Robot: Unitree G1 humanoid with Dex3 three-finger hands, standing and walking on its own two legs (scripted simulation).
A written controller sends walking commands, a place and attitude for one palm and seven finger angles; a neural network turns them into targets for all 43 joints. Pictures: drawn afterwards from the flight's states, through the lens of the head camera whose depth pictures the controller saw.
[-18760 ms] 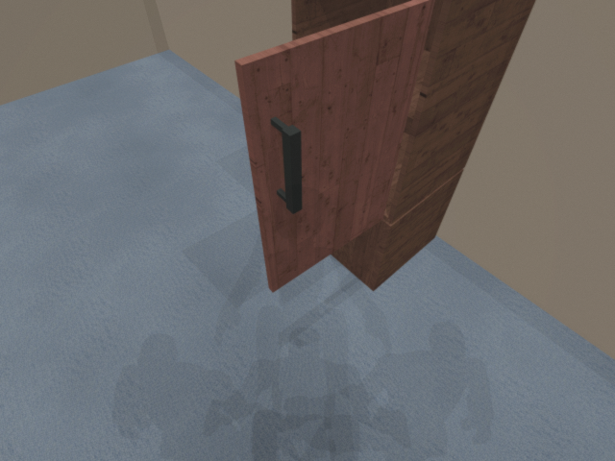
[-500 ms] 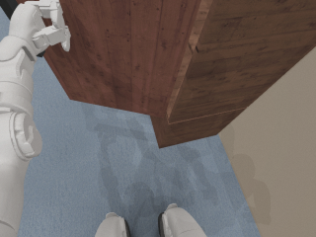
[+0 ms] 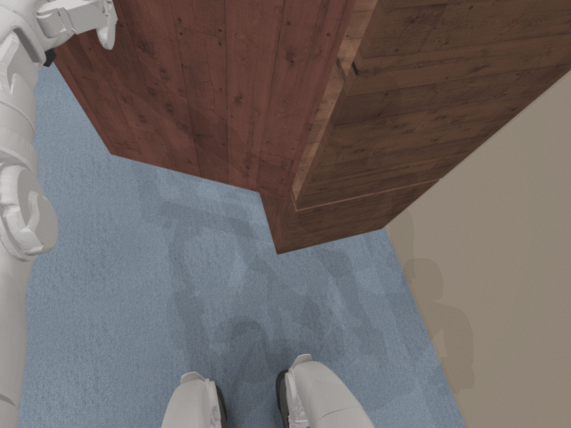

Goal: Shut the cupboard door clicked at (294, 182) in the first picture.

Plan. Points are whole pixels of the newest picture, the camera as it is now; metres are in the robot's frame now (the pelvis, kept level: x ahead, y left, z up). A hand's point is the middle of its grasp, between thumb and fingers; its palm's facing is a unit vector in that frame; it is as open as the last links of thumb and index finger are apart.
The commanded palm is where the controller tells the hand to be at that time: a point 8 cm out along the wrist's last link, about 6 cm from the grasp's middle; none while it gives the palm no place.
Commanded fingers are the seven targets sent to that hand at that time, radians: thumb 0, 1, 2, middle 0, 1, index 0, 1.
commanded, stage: pull the fist back off the door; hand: left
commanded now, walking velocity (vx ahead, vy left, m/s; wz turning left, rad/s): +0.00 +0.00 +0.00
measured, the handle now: out of the picture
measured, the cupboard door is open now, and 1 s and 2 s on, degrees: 61 57 57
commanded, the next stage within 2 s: draw the hand back to the body in 0.96 s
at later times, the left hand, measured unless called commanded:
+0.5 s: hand (136, 5) +0.59 +0.08 +0.14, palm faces +0.07 -1.00 -0.01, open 3.1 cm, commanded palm +0.55 +0.13 +0.14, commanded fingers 0.00 0.90 0.90 -1.30 -1.50 -1.30 -1.50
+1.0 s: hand (130, 70) +0.51 +0.09 +0.14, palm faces +0.05 -1.00 -0.02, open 3.1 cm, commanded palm +0.49 +0.14 +0.14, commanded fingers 0.00 0.90 0.90 -1.30 -1.50 -1.30 -1.50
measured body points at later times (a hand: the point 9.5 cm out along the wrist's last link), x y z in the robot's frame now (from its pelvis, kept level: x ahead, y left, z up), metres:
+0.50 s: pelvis +0.01 +0.00 +0.02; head +0.15 +0.00 +0.44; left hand +0.58 +0.13 +0.15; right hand -0.08 -0.23 -0.09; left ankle +0.01 +0.10 -0.67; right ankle +0.01 -0.12 -0.67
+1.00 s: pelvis +0.02 -0.01 +0.03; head +0.10 -0.01 +0.48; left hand +0.50 +0.14 +0.14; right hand +0.06 -0.28 -0.09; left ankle +0.01 +0.10 -0.67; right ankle +0.01 -0.12 -0.67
